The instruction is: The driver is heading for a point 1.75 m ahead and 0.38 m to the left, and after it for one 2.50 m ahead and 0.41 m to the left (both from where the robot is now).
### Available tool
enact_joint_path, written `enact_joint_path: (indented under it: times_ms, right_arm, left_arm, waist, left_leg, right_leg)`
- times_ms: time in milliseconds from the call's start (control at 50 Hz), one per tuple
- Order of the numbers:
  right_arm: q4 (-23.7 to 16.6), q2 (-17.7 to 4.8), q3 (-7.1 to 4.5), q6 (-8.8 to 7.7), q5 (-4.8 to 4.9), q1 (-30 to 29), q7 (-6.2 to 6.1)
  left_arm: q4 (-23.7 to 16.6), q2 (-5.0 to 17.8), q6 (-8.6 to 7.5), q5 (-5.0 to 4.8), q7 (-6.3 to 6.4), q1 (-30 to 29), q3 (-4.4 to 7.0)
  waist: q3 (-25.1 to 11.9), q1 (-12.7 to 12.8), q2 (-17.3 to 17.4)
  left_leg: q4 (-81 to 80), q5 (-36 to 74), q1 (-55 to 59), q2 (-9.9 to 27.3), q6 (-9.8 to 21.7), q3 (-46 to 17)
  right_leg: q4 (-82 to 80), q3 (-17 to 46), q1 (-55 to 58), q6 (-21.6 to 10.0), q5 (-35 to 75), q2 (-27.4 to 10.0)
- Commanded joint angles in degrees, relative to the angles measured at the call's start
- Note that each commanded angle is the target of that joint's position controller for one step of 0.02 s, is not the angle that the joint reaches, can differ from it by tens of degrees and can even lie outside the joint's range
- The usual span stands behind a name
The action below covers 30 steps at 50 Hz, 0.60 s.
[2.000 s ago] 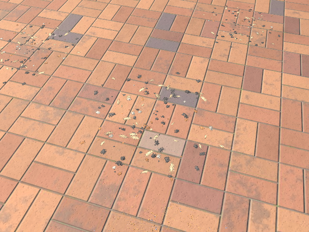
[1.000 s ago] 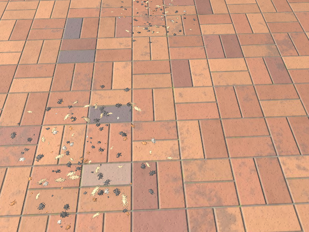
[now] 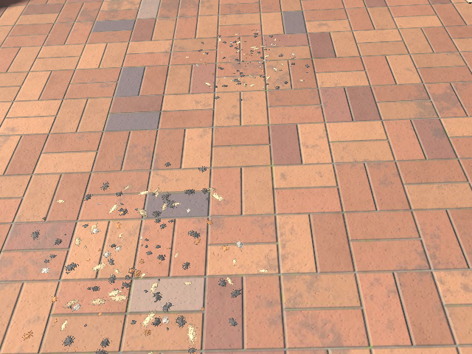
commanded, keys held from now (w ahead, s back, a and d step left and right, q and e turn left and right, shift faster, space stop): w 0.10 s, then w+q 0.28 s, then q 0.40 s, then no key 0.22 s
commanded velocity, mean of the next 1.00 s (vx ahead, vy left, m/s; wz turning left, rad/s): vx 0.28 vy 0.00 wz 0.35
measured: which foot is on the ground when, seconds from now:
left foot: up 0.00-0.40, down 0.42-0.90, up 0.92-1.00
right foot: down 0.00-0.44, up 0.46-0.88, down 0.90-1.00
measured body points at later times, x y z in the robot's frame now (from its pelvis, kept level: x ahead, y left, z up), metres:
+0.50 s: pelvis +0.27 +0.04 -0.02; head +0.31 +0.04 +0.43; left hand +0.24 +0.31 -0.15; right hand +0.50 -0.19 -0.12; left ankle +0.37 +0.12 -0.74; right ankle +0.08 -0.11 -0.64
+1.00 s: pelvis +0.44 +0.03 +0.00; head +0.47 +0.03 +0.45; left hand +0.48 +0.34 -0.10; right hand +0.68 -0.18 -0.11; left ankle +0.35 +0.12 -0.69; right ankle +0.54 -0.06 -0.74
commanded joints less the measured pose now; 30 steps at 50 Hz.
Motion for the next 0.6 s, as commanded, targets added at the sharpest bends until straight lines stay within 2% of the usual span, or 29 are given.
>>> enact_joint_path:
  times_ms: [20, 40, 100, 160, 220, 300, 320, 360, 380, 400, 420, 440, 460, 480, 500, 520, 540, 560, 600]
  right_arm:
    - [-5.5, -6.0, -1.55, -2.16, -0.42, -5.0, 0.23]
    - [-5.4, -5.4, -1.62, -1.87, -0.83, -5.1, 0.67]
    - [-6.3, -3.6, -1.50, -1.04, -1.42, -7.8, 1.06]
    - [-8.2, -1.9, -0.89, -0.81, -1.11, -12.4, 1.22]
    - [-10.3, -0.8, -0.11, -1.00, -0.77, -17.9, 1.97]
    - [-13.1, -0.5, 0.39, -1.31, -0.43, -22.8, 3.64]
    - [-13.7, -0.9, 0.33, -1.42, -0.43, -23.2, 4.13]
    - [-14.2, -2.6, -0.40, -1.38, -0.65, -21.0, 4.76]
    - [-13.7, -4.2, -1.22, -1.11, -0.69, -17.3, 4.83]
    - [-11.8, -6.7, -2.58, -0.87, -0.82, -9.3, 4.72]
    - [-10.2, -9.4, -4.06, -0.70, -1.09, -0.8, 4.06]
    - [-10.3, -15.2, -5.30, -0.41, -2.63, 4.3, 3.10]
    - [-11.6, -13.7, -4.56, -0.30, -2.63, 2.3, 2.84]
    - [-12.2, -11.1, -3.85, -0.18, -2.49, 0.1, 2.63]
    - [-12.9, -8.9, -3.26, -0.26, -2.00, -3.8, 2.47]
    - [-13.4, -7.4, -2.87, -0.29, -1.55, -6.8, 2.50]
    - [-14.0, -6.5, -2.52, -0.26, -1.79, -8.6, 2.32]
    - [-14.4, -6.6, -2.49, -0.08, -2.44, -9.2, 2.27]
    - [-14.4, -7.8, -2.89, -0.07, -2.72, -9.1, 2.01]
  left_arm:
    - [-2.2, 6.9, -1.08, 0.66, -0.42, 1.1, 0.24]
    - [-2.1, 5.8, -0.81, 0.87, -0.32, 1.6, -0.21]
    - [-1.1, 6.9, -0.51, 0.77, 0.50, 5.1, -0.21]
    - [-1.1, 7.6, -0.12, 1.27, 1.52, 5.3, -0.21]
    - [-0.7, 7.5, -0.19, 1.20, 2.07, 7.3, -0.31]
    - [0.2, 7.4, 0.70, 0.81, 2.08, 9.9, -0.12]
    - [0.0, 7.7, 1.06, 0.77, 2.12, 9.6, 0.07]
    - [-1.1, 9.3, 1.77, 0.92, 2.49, 8.3, 0.60]
    - [-1.7, 10.2, 2.36, 1.13, 2.84, 7.8, 0.90]
    - [-2.6, 10.5, 3.31, 1.62, 3.31, 6.9, 1.00]
    - [-3.9, 10.5, 3.66, 1.63, 3.73, 6.1, 0.77]
    - [-6.7, 4.8, 2.54, 2.81, 3.08, 10.5, -0.99]
    - [-6.6, 3.2, 0.20, 2.18, 1.97, 12.7, -2.13]
    - [-7.9, 9.3, -1.25, 0.11, 1.25, 6.8, -0.36]
    - [-9.7, 9.6, -1.71, -0.81, 1.43, 2.7, -0.30]
    - [-9.8, 9.2, -1.46, -0.18, 2.13, 1.1, 0.03]
    - [-10.0, 9.7, -0.57, 0.46, 2.78, 1.3, 0.64]
    - [-10.5, 9.0, 0.47, 0.85, 3.01, 2.1, 0.70]
    - [-11.4, 6.7, 1.84, 1.59, 3.48, 3.6, 0.40]
  waist:
    - [4.4, 1.1, -7.9]
    - [3.9, 0.7, -8.2]
    - [3.8, 1.3, -5.9]
    - [4.8, 2.1, -5.5]
    - [6.2, 3.8, -5.7]
    - [7.6, 4.4, -4.5]
    - [7.2, 3.9, -4.7]
    - [3.6, 1.4, -6.7]
    - [0.4, -0.8, -8.1]
    - [-4.0, -4.8, -8.9]
    - [-8.2, -9.2, -7.2]
    - [-17.5, -6.2, 6.0]
    - [-27.2, -4.5, 9.0]
    - [-22.6, -6.1, 3.8]
    - [-14.1, -4.6, 0.0]
    - [-7.6, -2.4, -5.3]
    - [-5.0, -0.4, -5.5]
    - [-4.1, 0.8, -4.0]
    - [-4.5, 2.1, -1.4]
  left_leg:
    - [4.7, 9.0, -24.1, 6.4, 1.8, -2.0]
    - [2.9, 11.8, -22.0, 7.0, 1.3, -1.3]
    - [-2.7, 17.5, -23.8, 6.9, -1.3, 1.0]
    - [-12.7, 24.4, -24.2, 6.1, -2.8, 1.9]
    - [-21.4, 31.0, -20.2, 4.2, -2.2, 4.1]
    - [-27.6, 30.4, -21.2, 2.4, 0.5, 4.2]
    - [-28.4, 28.7, -21.0, 1.8, 1.3, 4.6]
    - [-27.8, 23.5, -16.5, -1.1, 3.3, 7.2]
    - [-26.8, 20.3, -12.3, -3.0, 4.4, 8.6]
    - [-27.0, 19.1, -3.9, -5.6, 5.4, 9.8]
    - [-29.7, 23.8, 10.9, -4.8, 7.4, 6.2]
    - [-27.1, 33.1, 35.9, 10.7, 16.3, -18.3]
    - [-36.2, 37.3, 44.5, 21.2, 24.7, -43.4]
    - [-37.2, 39.6, 38.5, 18.3, 20.9, -34.6]
    - [-37.8, 43.3, 28.6, 15.6, 18.2, -24.9]
    - [-39.4, 45.7, 18.4, 12.6, 16.1, -18.6]
    - [-41.0, 46.0, 11.2, 10.7, 14.9, -15.1]
    - [-42.3, 46.1, 5.8, 9.3, 14.9, -13.8]
    - [-42.8, 50.7, 0.6, 7.6, 15.5, -11.2]
  right_leg:
    - [-21.7, 24.0, 13.1, -6.8, -8.6, -15.9]
    - [-22.3, 20.0, 11.9, -6.0, -3.3, -14.1]
    - [-23.5, 14.2, 12.9, -7.5, 9.4, -12.9]
    - [-24.8, 7.9, 12.0, -7.0, 14.5, -11.9]
    - [-26.9, 2.6, 10.3, -6.1, 16.0, -11.3]
    - [-24.7, -1.4, 17.8, -5.8, 21.7, -13.9]
    - [-23.0, -2.1, 20.1, -5.5, 26.4, -14.6]
    - [-15.7, -3.7, 24.1, -4.4, 47.2, -15.5]
    - [-9.2, -4.5, 25.9, -3.7, 58.0, -15.4]
    - [2.2, -5.5, 24.8, -2.5, 64.8, -14.2]
    - [16.8, -6.2, 15.2, -0.1, 59.7, -12.0]
    - [40.8, -5.6, -9.4, 4.2, 23.2, -3.9]
    - [55.8, 5.5, -20.9, 5.3, -19.6, 5.4]
    - [57.7, 11.3, -23.9, 3.9, -17.0, 0.8]
    - [53.6, 9.8, -24.2, 3.3, -13.3, -2.0]
    - [48.7, 8.2, -23.5, 3.8, -10.9, -3.9]
    - [44.8, 7.9, -20.1, 4.1, -9.0, -5.5]
    - [42.5, 7.9, -16.7, 4.6, -8.1, -5.7]
    - [36.8, 6.9, -14.2, 6.5, -5.8, -5.0]
Velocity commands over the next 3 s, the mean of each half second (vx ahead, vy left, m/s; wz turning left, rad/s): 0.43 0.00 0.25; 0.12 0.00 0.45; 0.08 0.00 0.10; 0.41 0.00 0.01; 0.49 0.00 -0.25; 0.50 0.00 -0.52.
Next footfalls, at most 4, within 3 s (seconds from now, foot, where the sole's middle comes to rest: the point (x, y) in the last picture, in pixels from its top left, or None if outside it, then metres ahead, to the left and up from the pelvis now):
0.42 left None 0.41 0.12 -0.77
0.90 right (274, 329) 0.58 -0.03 -0.77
1.22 left None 0.41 0.17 -0.77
2.06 left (156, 261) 0.82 0.34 -0.77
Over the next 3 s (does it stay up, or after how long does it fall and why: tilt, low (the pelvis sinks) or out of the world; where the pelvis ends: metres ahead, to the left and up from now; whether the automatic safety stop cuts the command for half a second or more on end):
stays up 1.20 0.31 0.01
